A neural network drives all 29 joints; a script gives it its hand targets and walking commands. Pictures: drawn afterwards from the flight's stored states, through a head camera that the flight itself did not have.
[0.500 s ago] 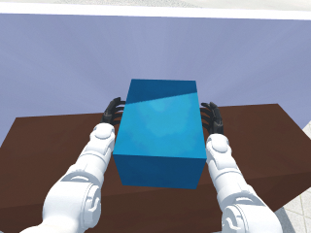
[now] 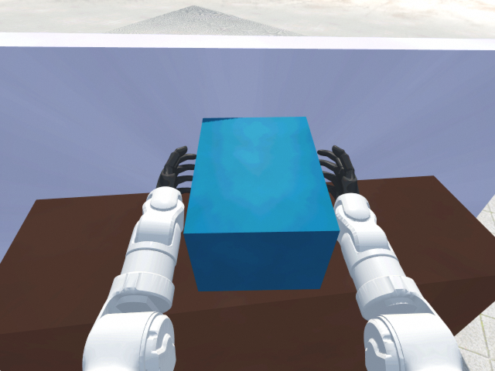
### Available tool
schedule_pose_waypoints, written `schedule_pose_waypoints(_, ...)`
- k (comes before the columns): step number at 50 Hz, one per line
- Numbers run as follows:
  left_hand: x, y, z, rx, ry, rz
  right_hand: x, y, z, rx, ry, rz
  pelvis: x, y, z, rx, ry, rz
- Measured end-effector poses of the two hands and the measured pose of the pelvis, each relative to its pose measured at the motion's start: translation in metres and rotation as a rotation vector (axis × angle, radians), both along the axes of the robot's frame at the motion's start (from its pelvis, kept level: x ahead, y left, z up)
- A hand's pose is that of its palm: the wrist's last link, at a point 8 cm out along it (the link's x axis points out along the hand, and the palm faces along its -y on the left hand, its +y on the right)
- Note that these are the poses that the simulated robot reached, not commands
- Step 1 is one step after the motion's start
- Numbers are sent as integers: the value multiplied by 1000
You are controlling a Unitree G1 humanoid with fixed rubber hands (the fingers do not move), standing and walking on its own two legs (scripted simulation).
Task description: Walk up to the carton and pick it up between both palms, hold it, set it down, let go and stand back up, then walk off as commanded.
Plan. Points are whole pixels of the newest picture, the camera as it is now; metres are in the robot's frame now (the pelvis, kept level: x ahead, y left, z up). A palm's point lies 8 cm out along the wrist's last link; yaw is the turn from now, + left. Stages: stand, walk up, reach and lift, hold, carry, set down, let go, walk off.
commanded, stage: reach and lift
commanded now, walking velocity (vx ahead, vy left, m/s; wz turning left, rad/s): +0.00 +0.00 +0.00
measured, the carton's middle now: (256, 196) +0.41 -0.03 +0.11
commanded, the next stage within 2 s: hold in 1.00 s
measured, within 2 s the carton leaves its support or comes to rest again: neither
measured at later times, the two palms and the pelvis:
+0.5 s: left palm (161, 190) +0.38 +0.13 +0.15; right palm (340, 183) +0.38 -0.16 +0.16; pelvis +0.01 +0.00 +0.00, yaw +0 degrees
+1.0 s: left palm (161, 184) +0.38 +0.13 +0.16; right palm (340, 176) +0.38 -0.16 +0.17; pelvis +0.01 +0.00 +0.00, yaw +0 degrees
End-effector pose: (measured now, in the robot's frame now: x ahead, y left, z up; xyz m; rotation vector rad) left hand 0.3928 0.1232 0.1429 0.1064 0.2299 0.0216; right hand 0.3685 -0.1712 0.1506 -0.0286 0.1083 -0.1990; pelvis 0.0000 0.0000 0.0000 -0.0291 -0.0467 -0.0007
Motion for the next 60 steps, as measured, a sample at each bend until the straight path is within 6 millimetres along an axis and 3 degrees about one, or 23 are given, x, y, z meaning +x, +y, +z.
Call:
schedule_pose_waypoints(14,-2,4,7,-1,17,57,14,4,8,7,14,54,8,-4,1,5,-3,1)
schedule_pose_waypoints(25,-12,9,12,0,18,72,9,8,14,-6,16,69,5,-4,1,5,-27,1)
schedule_pose_waypoints(60,-11,9,27,-15,-1,82,11,9,31,12,-3,71,5,-4,1,5,-36,2)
